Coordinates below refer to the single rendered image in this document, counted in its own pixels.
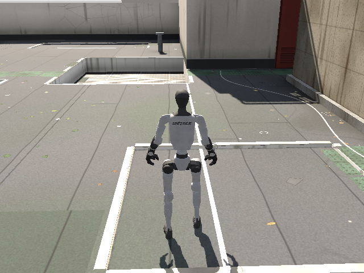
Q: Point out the robot right forearm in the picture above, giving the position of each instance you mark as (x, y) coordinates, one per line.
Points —
(210, 149)

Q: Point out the right robot hand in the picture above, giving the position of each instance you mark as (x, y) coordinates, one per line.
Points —
(211, 157)

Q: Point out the left robot hand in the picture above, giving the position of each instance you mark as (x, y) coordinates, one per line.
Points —
(151, 157)

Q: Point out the robot right shin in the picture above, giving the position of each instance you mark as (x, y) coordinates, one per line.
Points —
(197, 201)

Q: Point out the robot left forearm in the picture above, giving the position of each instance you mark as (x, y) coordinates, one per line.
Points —
(152, 148)

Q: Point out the robot head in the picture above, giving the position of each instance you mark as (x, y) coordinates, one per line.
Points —
(182, 97)

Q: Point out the left robot upper arm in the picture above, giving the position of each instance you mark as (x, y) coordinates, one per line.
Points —
(160, 128)

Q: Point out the right robot upper arm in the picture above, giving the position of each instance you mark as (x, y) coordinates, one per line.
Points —
(202, 128)

